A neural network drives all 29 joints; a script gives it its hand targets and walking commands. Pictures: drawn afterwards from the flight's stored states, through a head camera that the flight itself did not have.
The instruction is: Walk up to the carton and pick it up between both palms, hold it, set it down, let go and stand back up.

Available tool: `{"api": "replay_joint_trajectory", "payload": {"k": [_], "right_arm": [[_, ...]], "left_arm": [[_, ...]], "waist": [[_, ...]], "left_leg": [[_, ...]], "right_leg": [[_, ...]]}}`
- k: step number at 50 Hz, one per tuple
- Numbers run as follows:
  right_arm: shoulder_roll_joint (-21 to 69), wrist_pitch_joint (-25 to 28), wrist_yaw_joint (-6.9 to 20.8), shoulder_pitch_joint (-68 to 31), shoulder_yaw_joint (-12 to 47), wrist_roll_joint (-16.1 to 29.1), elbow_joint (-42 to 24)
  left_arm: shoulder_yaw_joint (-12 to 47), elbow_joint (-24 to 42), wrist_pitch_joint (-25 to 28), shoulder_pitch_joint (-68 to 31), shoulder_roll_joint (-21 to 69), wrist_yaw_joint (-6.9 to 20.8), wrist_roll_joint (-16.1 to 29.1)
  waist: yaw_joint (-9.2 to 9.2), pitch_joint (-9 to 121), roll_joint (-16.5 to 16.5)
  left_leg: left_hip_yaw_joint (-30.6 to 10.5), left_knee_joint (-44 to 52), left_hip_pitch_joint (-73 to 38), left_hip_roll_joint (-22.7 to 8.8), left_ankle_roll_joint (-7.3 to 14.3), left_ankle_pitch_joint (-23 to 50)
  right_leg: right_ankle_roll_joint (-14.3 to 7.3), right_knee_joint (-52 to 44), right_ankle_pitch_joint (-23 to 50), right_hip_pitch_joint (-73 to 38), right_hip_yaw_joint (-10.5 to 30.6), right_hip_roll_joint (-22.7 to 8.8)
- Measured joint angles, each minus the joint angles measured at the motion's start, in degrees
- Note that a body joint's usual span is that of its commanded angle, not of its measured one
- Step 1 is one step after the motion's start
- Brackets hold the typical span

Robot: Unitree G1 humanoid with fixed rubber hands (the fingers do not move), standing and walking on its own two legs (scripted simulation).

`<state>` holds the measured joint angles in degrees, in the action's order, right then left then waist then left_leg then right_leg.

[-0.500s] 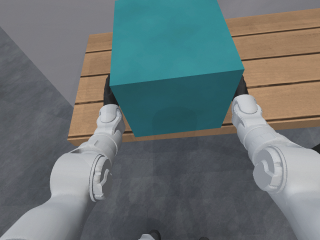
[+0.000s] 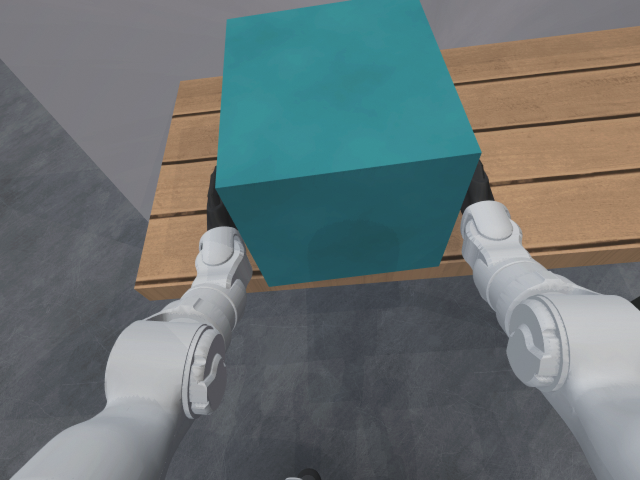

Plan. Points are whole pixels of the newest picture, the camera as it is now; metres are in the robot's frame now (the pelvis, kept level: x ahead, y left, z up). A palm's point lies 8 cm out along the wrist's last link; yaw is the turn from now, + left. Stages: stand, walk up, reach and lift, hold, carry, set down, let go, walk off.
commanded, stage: reach and lift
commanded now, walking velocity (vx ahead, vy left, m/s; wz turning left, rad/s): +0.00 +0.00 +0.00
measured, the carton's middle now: (337, 148) +0.51 +0.05 +0.09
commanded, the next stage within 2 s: none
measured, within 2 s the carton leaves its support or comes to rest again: leaves its support in 1.84 s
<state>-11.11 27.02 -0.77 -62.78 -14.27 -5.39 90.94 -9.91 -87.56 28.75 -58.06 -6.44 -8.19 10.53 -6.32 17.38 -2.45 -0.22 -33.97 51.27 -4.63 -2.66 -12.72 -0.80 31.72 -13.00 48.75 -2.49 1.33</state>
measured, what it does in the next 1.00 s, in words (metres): stands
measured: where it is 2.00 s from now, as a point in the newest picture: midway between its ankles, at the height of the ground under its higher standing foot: outside the picture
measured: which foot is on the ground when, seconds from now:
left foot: down 0.00-1.00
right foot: down 0.00-1.00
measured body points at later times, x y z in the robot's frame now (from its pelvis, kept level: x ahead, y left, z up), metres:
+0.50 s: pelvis -0.01 +0.01 +0.00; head +0.12 +0.00 +0.43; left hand +0.43 +0.20 +0.03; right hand +0.47 -0.12 +0.03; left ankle +0.00 +0.15 -0.71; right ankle -0.01 -0.11 -0.71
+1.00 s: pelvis -0.03 +0.01 +0.00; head +0.07 +0.01 +0.44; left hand +0.40 +0.20 +0.03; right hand +0.43 -0.12 +0.03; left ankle +0.00 +0.15 -0.71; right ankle -0.01 -0.11 -0.71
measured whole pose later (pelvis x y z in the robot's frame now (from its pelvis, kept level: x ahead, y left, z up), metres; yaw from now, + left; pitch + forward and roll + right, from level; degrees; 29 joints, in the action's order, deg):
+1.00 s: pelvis -0.03 +0.01 +0.00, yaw +0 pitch +28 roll -2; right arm -9.6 33.3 -3.7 -54.3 -13.2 -7.4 88.6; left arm -10.8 -81.6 31.6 -50.9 -3.6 -9.1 7.7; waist -5.0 19.0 -0.5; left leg -0.7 -36.1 52.9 -4.8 -2.1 -11.5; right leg -0.5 32.3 -11.0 49.6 -2.2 1.8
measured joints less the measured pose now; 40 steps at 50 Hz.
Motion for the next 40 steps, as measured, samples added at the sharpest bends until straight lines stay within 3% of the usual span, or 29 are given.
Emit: {"api": "replay_joint_trajectory", "payload": {"k": [9, 20, 40], "right_arm": [[0.67, 0.09, -1.45, 0.60, 1.55, 0.67, -1.15], [1.12, 3.84, -3.41, 3.69, 2.80, 0.24, -3.52], [1.38, 8.36, -3.27, 8.22, 0.94, -2.11, -2.30]], "left_arm": [[0.10, 0.39, 0.39, 0.46, 0.00, -0.21, 0.39], [-0.55, 2.87, 3.17, 2.70, 1.16, -0.32, -0.36], [-1.54, 6.07, 4.12, 6.59, 2.67, -0.33, -3.64]], "waist": [[0.43, -0.06, -0.42], [0.74, 0.19, -0.33], [1.34, 0.70, 1.85]], "left_leg": [[-0.32, 0.50, -0.12, 0.07, -0.03, 0.34], [-0.32, 0.41, 0.57, 0.15, 0.35, 0.53], [-0.12, -0.01, 0.43, -0.05, 0.70, 1.45]], "right_leg": [[0.03, -0.63, 0.29, -0.33, -0.27, -0.01], [0.47, -1.46, 1.05, -0.08, 0.03, 0.02], [0.57, -2.19, 2.64, -0.60, 0.46, 0.32]]}}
